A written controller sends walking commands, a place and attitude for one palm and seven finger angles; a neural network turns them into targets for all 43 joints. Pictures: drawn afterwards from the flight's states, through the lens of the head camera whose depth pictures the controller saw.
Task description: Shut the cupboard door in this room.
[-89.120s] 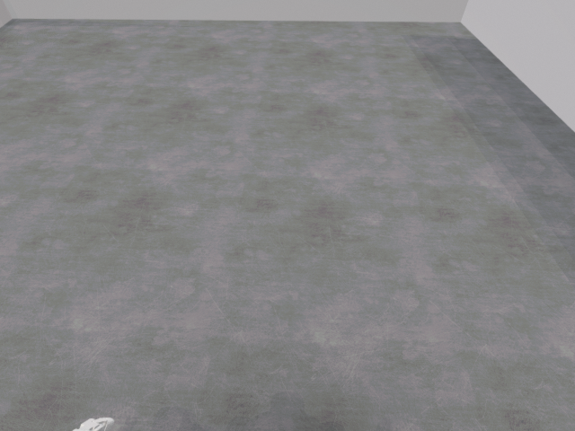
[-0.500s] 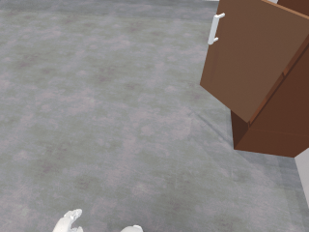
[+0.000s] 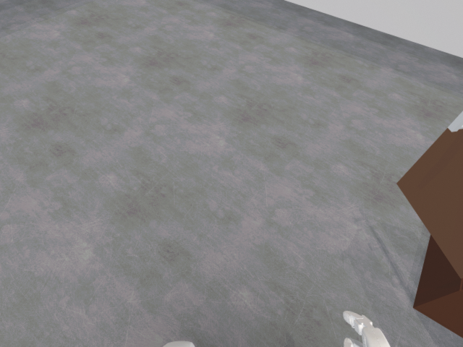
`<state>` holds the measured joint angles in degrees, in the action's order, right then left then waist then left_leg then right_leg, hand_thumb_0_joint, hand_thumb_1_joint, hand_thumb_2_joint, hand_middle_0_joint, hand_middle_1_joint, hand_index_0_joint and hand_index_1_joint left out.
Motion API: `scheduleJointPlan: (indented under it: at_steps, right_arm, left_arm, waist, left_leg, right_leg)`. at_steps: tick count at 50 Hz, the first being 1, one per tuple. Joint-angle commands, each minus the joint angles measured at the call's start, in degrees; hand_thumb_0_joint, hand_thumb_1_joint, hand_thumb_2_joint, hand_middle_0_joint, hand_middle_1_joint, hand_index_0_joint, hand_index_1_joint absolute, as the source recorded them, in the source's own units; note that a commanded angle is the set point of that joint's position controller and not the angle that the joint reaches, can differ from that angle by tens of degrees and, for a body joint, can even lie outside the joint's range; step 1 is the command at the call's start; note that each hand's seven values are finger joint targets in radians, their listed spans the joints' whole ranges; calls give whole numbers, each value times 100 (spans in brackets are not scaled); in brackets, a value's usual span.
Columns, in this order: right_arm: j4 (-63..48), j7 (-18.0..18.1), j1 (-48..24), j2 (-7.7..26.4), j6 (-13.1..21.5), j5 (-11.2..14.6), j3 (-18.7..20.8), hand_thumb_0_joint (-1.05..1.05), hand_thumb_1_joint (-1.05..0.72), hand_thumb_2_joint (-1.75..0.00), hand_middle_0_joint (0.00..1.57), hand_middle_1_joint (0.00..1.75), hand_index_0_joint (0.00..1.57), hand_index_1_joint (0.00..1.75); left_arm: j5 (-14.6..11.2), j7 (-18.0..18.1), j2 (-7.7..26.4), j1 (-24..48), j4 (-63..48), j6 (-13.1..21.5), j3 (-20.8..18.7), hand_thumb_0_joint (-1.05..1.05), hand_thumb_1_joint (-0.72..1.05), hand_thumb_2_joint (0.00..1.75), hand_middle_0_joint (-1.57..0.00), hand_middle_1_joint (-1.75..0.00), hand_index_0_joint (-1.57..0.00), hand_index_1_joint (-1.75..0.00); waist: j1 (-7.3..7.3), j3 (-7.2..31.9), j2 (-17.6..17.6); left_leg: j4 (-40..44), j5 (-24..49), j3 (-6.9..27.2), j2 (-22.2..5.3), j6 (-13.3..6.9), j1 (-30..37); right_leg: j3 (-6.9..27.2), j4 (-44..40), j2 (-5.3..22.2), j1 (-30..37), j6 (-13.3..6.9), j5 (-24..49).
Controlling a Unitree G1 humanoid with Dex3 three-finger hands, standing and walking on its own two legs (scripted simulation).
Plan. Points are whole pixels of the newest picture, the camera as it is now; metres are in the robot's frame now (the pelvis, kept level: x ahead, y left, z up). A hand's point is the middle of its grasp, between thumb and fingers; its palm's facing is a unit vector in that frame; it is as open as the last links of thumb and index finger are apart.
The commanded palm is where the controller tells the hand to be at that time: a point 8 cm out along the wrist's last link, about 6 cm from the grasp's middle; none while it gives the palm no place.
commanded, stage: walk to a spot facing it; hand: left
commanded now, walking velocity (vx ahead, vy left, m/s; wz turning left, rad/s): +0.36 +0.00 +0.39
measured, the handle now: out of the picture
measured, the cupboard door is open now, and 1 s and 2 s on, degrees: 46 46 46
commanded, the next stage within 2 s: turn to face it in 0.70 s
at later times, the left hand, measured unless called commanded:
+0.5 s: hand (170, 271) +0.26 +0.16 -0.13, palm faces +0.20 -0.96 -0.21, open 7.3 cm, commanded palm none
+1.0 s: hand (139, 261) +0.29 +0.24 -0.17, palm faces +0.45 -0.87 -0.21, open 7.3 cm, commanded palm none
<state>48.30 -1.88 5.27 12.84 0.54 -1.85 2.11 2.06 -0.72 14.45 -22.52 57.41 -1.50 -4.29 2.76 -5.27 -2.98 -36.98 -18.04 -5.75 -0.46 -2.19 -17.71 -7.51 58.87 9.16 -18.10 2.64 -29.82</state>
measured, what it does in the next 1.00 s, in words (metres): walks ahead, turning left: right foot, then left foot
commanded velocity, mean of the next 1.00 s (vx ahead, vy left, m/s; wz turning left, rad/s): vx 0.19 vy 0.00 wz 0.24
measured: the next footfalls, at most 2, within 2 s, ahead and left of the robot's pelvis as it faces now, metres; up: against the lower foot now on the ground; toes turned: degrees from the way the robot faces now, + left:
right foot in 0.34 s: +0.28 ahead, -0.12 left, +0.00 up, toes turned +1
left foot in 0.82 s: +0.42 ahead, +0.15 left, +0.00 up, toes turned +29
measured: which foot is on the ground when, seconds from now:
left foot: down 0.00-0.36, up 0.38-0.80, down 0.82-1.00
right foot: up 0.00-0.32, down 0.34-0.82, up 0.84-1.00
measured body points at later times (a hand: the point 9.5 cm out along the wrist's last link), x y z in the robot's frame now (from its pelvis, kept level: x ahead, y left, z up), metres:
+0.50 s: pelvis +0.20 -0.04 +0.01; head +0.24 -0.05 +0.46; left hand +0.25 +0.21 -0.12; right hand +0.22 -0.28 -0.15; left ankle +0.10 +0.08 -0.61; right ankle +0.24 -0.12 -0.72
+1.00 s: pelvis +0.35 +0.05 +0.01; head +0.38 +0.09 +0.45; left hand +0.27 +0.28 -0.15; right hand +0.58 -0.11 -0.11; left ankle +0.38 +0.13 -0.72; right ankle +0.39 -0.11 -0.65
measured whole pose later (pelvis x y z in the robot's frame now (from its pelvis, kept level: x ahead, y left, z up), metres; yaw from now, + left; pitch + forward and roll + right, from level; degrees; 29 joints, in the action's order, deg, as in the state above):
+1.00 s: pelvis +0.35 +0.05 +0.01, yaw +23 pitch +0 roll -1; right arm 50.8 0.9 4.4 11.7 0.6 -1.7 0.0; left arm 1.5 1.0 11.9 -15.4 55.6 -1.3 -2.9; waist 3.0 -5.8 -1.5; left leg -32.7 -12.3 -7.2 0.5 -5.1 -20.4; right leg -1.1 62.4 5.4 -26.1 1.9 -25.4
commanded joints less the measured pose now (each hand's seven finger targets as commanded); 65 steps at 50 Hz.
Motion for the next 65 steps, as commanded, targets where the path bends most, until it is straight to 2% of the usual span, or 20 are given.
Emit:
scheduleJointPlan:
  at_steps: [1, 13, 16, 18, 19, 21, 25, 33, 38, 39, 41, 42, 44, 45, 48, 53, 61, 62, 64, 65]
  right_arm:
    - [41, 244, 1017, 1038, 92, 9, 242, 0, -90, -90, 20, 30, 20, 30]
    - [601, 259, 1317, 810, 244, 13, 255, 0, -90, -90, 20, 30, 20, 30]
    - [695, 249, 1253, 710, 233, 55, 244, 0, -90, -90, 20, 30, 20, 30]
    - [463, 220, 1597, 212, 292, 151, 170, 0, -90, -90, 20, 30, 20, 30]
    - [538, 221, 1529, 396, 222, 113, 255, 0, -90, -90, 20, 30, 20, 30]
    - [603, 146, 1110, 223, 185, 45, 228, 0, -90, -90, 20, 30, 20, 30]
    - [720, 39, 1314, -119, -13, 45, 181, 0, -90, -90, 20, 30, 20, 30]
    - [82, -113, 80, -146, -87, 51, 68, 0, -90, -90, 20, 30, 20, 30]
    - [-19, -75, 571, 286, -48, 33, 142, 0, -90, -90, 20, 30, 20, 30]
    - [85, -62, 1095, 568, -46, 8, 220, 0, -90, -90, 20, 30, 20, 30]
    - [223, 111, 2055, 1714, 18, -20, 422, 0, -90, -90, 20, 30, 20, 30]
    - [272, 164, 2139, 1621, -2, 43, 325, 0, -90, -90, 20, 30, 20, 30]
    - [-53, 310, 918, 1203, 82, 85, 171, 0, -90, -90, 20, 30, 20, 30]
    - [-82, 340, 621, 843, 80, 49, 71, 0, -90, -90, 20, 30, 20, 30]
    - [79, 371, 326, 612, 112, 47, -58, 0, -90, -90, 20, 30, 20, 30]
    - [206, 368, 281, 680, -61, 25, 56, 0, -90, -90, 20, 30, 20, 30]
    - [313, 375, 555, 761, -122, 46, 267, 0, -90, -90, 20, 30, 20, 30]
    - [296, 364, 535, 732, -126, 71, 279, 0, -90, -90, 20, 30, 20, 30]
    - [40, 297, 437, 193, -129, 115, 211, 0, -90, -90, 20, 30, 20, 30]
    - [-47, 357, 202, 221, -199, 90, 163, 0, -90, -90, 20, 30, 20, 30]
  left_arm:
    - [-8, -50, 423, 1092, -988, 284, -122, 0, 90, 90, -20, -30, -20, -30]
    - [-62, -150, 238, 1477, -1084, 304, -86, 0, 90, 90, -20, -30, -20, -30]
    - [-30, -100, 508, 167, -712, 420, -212, 0, 90, 90, -20, -30, -20, -30]
    - [-10, 30, 1394, -1119, -424, 487, -403, 0, 90, 90, -20, -30, -20, -30]
    - [-41, 103, 1151, -580, -503, 460, -380, 0, 90, 90, -20, -30, -20, -30]
    - [-26, 151, 449, 474, -737, 473, -180, 0, 90, 90, -20, -30, -20, -30]
    - [-25, 155, 57, 432, -576, 638, -51, 0, 90, 90, -20, -30, -20, -30]
    - [-48, 191, 294, 85, -395, 627, -41, 0, 90, 90, -20, -30, -20, -30]
    - [-67, 200, 819, 333, -549, 530, -177, 0, 90, 90, -20, -30, -20, -30]
    - [-87, 194, 861, 388, -582, 491, -192, 0, 90, 90, -20, -30, -20, -30]
    - [-204, 151, 281, 210, -933, 400, -22, 0, 90, 90, -20, -30, -20, -30]
    - [-148, 253, 319, 511, -1079, 392, 8, 0, 90, 90, -20, -30, -20, -30]
    - [-118, 294, 103, 219, -747, 235, 79, 0, 90, 90, -20, -30, -20, -30]
    - [-86, 245, 95, 294, -605, 167, 80, 0, 90, 90, -20, -30, -20, -30]
    - [-79, 179, -148, -70, -247, 10, 128, 0, 90, 90, -20, -30, -20, -30]
    - [-37, 93, -110, 288, -369, -142, 26, 0, 90, 90, -20, -30, -20, -30]
    - [-34, 8, -70, 471, -675, -25, -106, 0, 90, 90, -20, -30, -20, -30]
    - [-31, 11, 47, 308, -658, 9, -139, 0, 90, 90, -20, -30, -20, -30]
    - [26, 93, 790, 132, -645, 128, -252, 0, 90, 90, -20, -30, -20, -30]
    - [-27, 161, 828, -118, -578, 129, -269, 0, 90, 90, -20, -30, -20, -30]
  waist:
    - [-623, -67, 1168]
    - [-349, -159, 867]
    - [288, 320, 286]
    - [572, 1509, -1899]
    - [337, 1194, -1838]
    - [-60, 384, -344]
    - [-355, 370, -410]
    - [-222, 66, -431]
    - [-589, 599, -490]
    - [-873, 885, -200]
    - [-1062, 1950, 1951]
    - [-1085, 1705, 678]
    - [-572, 1535, 1441]
    - [-460, 1106, 1100]
    - [-139, 873, 846]
    - [-189, 308, 827]
    - [-208, 692, 934]
    - [-130, 735, 680]
    - [-15, 669, -1020]
    - [142, 896, -945]
  left_leg:
    - [2396, -334, 2267, -1606, -857, 1048]
    - [2364, 441, 1556, -1166, -851, 598]
    - [711, 844, 1275, -663, -543, -235]
    - [-3013, -1697, 641, 533, -134, -1799]
    - [-3934, -1277, 1054, 105, -163, -2067]
    - [-4107, -48, 1044, -402, -63, -1991]
    - [-3494, 405, 675, -469, 144, -1840]
    - [-1243, 546, 5, -425, 170, -1959]
    - [-70, 452, -349, 119, -114, -379]
    - [471, 974, -206, 153, -158, 650]
    - [1007, 5401, 3197, -2500, -1512, 2855]
    - [947, 5512, 2669, -2545, -1562, 2365]
    - [1534, 2854, 2282, -2303, -1215, 1391]
    - [1792, 2066, 1941, -1966, -973, 718]
    - [2156, 1558, 1109, -1582, -620, 190]
    - [2345, 344, 773, -1742, -667, -137]
    - [994, 1821, 151, -1835, -446, 667]
    - [563, 1666, -76, -1620, -214, 558]
    - [-1283, -1327, -607, -370, 416, -1075]
    - [-2149, -1822, 105, -234, 450, -1483]
  right_leg:
    - [635, 774, 84, -2214, 15, 780]
    - [343, -1978, -396, -679, 11, 2047]
    - [411, -2795, -597, 1609, -188, 1860]
    - [3906, -4552, 1924, 3263, -1041, 243]
    - [4080, -4871, 1968, 2633, -906, -609]
    - [2318, -4743, 1522, 1159, -871, 57]
    - [417, -4559, 1057, 924, -712, 2825]
    - [-608, -4197, 1067, 1704, -698, 5043]
    - [-901, -2584, 1221, 1813, -555, 6356]
    - [-987, -1516, 1077, 1318, -384, 5625]
    - [-397, 1607, -450, -1409, 91, -1039]
    - [388, 1813, -393, -1260, -100, -848]
    - [788, 1667, -200, -1416, -79, -355]
    - [879, 1249, -151, -1148, -75, 88]
    - [854, 207, -281, -491, -77, 682]
    - [584, -612, -547, -461, -74, 812]
    - [223, -2564, -806, 197, -160, 1650]
    - [457, -3063, -722, 490, -267, 2273]
    - [2712, -3758, 1030, 1359, -1172, 5237]
    - [3058, -3758, 1194, 1667, -1595, 5879]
